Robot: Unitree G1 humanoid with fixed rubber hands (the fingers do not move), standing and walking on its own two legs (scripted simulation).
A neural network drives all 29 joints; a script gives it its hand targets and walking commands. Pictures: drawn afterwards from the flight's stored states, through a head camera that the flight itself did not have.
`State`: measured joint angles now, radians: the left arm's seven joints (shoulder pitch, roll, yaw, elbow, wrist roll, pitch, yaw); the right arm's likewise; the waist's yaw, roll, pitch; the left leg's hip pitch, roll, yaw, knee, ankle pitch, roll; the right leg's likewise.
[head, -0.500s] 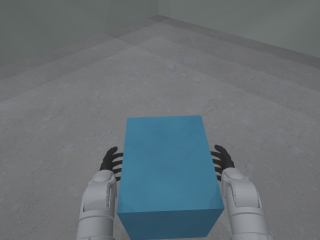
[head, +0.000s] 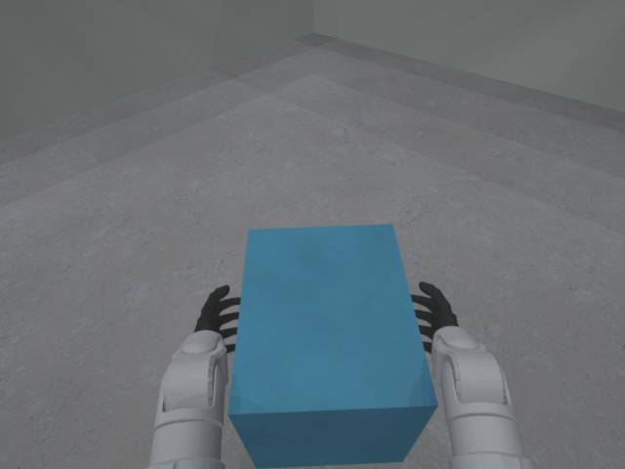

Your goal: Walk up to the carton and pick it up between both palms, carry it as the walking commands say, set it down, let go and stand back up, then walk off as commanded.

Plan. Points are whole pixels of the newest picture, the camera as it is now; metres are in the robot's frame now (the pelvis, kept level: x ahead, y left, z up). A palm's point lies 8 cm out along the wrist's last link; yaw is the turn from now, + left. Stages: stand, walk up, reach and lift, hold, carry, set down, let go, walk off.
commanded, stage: reach and lift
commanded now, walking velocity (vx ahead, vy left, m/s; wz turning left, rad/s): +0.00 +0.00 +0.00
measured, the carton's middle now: (325, 345) +0.31 +0.01 -0.03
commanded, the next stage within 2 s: hold in 0.20 s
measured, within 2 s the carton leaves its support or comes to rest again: neither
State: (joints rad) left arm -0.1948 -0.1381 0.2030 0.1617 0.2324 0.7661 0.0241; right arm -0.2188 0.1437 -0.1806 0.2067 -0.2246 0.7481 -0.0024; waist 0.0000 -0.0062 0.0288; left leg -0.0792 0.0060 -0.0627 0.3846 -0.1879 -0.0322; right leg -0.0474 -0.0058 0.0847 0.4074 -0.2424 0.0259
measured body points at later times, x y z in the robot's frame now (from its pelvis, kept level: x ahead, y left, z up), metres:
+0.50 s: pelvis +0.00 +0.00 +0.00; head -0.03 +0.00 +0.45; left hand +0.28 +0.16 +0.02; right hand +0.28 -0.15 +0.03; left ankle +0.02 +0.14 -0.74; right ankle +0.00 -0.14 -0.74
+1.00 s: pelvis +0.00 +0.00 +0.00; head -0.03 +0.00 +0.45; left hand +0.28 +0.16 +0.02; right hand +0.28 -0.15 +0.02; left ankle +0.02 +0.14 -0.74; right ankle +0.00 -0.14 -0.74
